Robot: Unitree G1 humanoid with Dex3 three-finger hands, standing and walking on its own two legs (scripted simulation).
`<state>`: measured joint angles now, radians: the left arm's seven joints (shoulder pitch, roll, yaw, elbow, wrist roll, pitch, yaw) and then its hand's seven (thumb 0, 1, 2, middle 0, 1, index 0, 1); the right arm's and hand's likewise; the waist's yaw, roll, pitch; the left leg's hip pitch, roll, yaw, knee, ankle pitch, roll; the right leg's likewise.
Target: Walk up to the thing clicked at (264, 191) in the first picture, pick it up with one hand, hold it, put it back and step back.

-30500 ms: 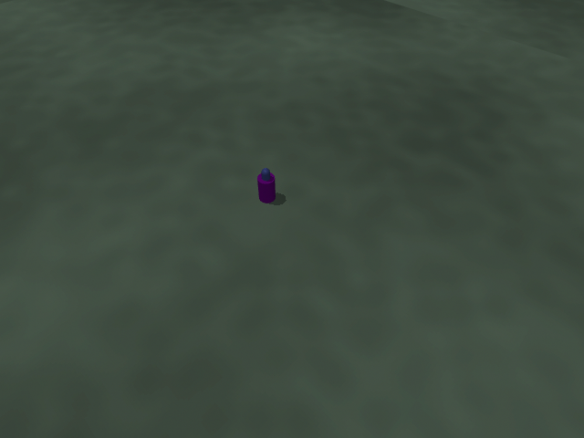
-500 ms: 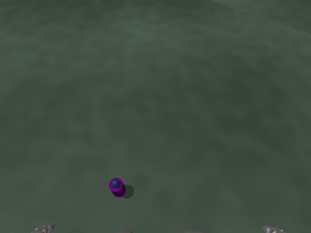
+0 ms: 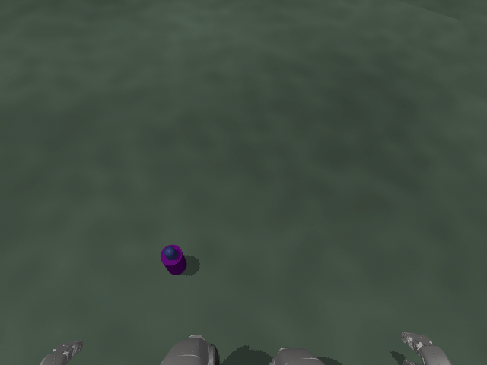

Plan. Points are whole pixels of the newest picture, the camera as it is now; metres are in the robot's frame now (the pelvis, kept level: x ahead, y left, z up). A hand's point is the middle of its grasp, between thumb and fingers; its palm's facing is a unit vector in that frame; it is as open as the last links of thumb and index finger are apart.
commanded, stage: step back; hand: left
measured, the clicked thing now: (173, 258) +0.49 +0.25 -0.66
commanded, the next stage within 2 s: none
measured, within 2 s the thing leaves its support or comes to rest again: neither
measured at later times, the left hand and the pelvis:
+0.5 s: hand out of the picture -0.03 +0.26 -0.14, palm faces +0.07 -0.93 -0.37, open 7.4 cm; pelvis -0.13 -0.01 +0.01, yaw +4 degrees
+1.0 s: hand out of the picture -0.21 +0.22 -0.12, palm faces +0.06 -0.90 -0.44, open 7.4 cm; pelvis -0.30 -0.06 +0.00, yaw +4 degrees
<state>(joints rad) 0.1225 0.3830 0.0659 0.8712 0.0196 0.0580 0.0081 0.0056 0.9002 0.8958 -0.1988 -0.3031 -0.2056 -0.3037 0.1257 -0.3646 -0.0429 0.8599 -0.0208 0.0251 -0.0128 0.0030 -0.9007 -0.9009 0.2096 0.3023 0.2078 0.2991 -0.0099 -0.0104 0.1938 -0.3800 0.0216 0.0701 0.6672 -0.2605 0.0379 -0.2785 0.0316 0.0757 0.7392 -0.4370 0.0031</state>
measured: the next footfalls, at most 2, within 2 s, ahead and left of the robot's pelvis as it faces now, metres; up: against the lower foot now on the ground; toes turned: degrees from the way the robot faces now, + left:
right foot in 0.02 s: +0.02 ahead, -0.13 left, +0.00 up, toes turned +4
left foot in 0.34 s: -0.07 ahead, +0.10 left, +0.00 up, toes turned +2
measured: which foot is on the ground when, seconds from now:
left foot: down 0.00-0.04, up 0.06-0.32, down 0.34-0.76, up 0.78-1.00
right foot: up 0.00-0.00, down 0.02-0.36, up 0.38-0.72, down 0.74-1.00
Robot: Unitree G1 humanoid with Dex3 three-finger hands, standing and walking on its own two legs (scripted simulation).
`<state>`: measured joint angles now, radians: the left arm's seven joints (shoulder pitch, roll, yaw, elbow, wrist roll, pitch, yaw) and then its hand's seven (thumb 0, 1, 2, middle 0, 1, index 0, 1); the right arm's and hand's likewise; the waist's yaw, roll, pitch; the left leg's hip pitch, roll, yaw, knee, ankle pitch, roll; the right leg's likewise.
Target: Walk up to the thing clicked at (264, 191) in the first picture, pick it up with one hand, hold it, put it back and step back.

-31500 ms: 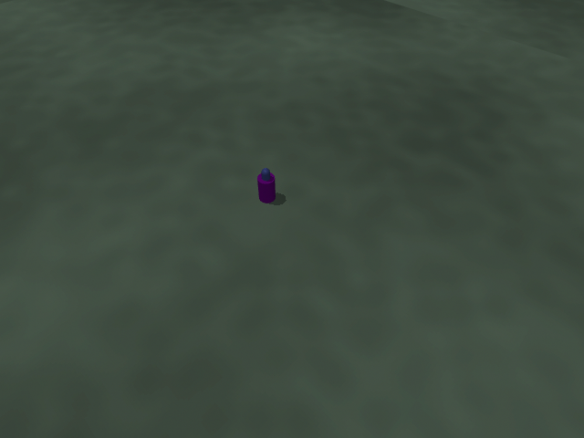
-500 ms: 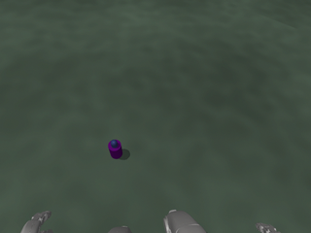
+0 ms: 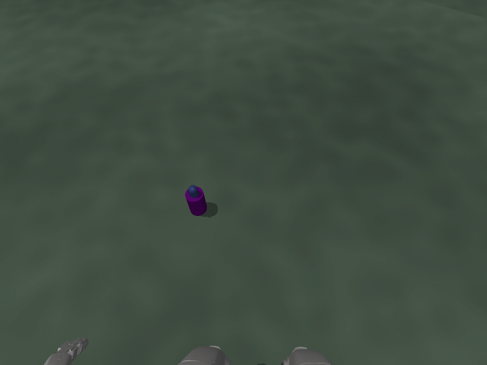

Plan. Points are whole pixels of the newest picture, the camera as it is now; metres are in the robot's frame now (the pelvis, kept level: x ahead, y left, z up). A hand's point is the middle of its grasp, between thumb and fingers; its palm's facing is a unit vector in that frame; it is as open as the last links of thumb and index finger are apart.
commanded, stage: step back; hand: left
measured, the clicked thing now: (195, 198) +0.80 +0.25 -0.67
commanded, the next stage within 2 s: stand in 1.58 s
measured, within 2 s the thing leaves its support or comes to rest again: neither
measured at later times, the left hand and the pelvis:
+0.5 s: hand out of the picture -0.11 +0.25 -0.14, palm faces -0.03 -0.91 -0.42, open 7.4 cm; pelvis -0.18 -0.02 +0.00, yaw -2 degrees
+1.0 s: hand out of the picture -0.17 +0.25 -0.14, palm faces +0.04 -0.92 -0.39, open 7.4 cm; pelvis -0.22 -0.02 +0.00, yaw +3 degrees
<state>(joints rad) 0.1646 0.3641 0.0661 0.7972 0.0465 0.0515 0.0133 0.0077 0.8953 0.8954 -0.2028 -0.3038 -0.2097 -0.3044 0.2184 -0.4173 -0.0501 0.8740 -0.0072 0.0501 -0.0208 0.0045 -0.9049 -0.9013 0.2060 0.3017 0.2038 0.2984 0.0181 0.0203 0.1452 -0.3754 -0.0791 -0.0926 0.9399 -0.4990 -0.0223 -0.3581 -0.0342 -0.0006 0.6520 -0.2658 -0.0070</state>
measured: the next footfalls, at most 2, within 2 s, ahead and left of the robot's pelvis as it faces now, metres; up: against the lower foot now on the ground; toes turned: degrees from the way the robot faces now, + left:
left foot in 0.06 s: +0.00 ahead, +0.12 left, +0.00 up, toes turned -1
right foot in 0.40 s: -0.15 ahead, -0.13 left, +0.00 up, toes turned +2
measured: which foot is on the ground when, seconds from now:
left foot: up 0.00-0.04, down 0.06-0.42, up 0.44-0.68, down 0.70-1.00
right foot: down 0.00-0.08, up 0.10-0.38, down 0.40-1.00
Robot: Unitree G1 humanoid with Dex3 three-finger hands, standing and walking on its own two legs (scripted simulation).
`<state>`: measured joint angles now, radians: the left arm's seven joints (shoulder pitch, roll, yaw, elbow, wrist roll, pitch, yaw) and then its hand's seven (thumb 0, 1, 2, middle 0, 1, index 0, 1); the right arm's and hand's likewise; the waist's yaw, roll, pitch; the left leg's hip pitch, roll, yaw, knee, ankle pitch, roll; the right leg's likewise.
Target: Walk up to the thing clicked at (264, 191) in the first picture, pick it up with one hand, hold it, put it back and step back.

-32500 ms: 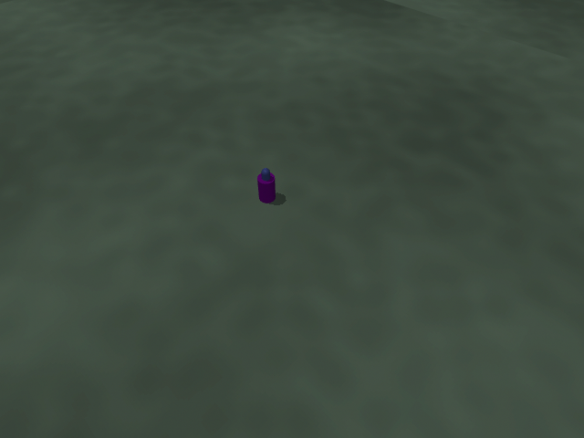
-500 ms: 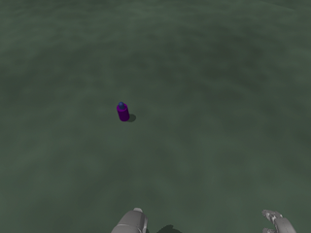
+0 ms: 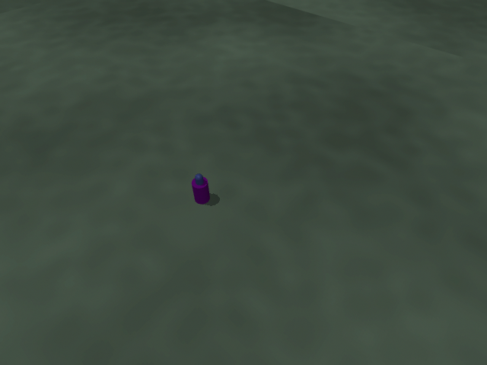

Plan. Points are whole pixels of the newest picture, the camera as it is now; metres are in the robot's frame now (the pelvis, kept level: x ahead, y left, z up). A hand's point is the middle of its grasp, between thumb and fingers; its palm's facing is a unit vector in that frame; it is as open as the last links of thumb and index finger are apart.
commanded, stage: step back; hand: left
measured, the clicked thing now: (200, 187) +1.03 +0.23 -0.67
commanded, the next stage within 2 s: stand in 0.58 s
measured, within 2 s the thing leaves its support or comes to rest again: neither
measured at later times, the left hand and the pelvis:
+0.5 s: hand out of the picture +0.14 +0.29 -0.14, palm faces +0.00 -0.93 -0.36, open 7.4 cm; pelvis +0.05 +0.03 +0.01, yaw +0 degrees
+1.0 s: hand out of the picture +0.13 +0.27 -0.13, palm faces -0.04 -0.94 -0.34, open 7.4 cm; pelvis +0.04 +0.02 +0.02, yaw -1 degrees
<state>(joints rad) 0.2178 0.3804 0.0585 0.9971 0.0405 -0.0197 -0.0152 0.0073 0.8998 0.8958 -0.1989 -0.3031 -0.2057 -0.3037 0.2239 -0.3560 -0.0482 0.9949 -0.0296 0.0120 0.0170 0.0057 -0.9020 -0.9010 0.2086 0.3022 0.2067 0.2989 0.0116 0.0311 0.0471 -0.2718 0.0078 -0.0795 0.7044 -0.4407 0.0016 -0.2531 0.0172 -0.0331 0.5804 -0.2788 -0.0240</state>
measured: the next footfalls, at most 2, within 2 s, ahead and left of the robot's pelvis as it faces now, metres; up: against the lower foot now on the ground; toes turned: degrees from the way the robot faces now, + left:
none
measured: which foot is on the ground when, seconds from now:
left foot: down 0.00-1.00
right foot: down 0.00-1.00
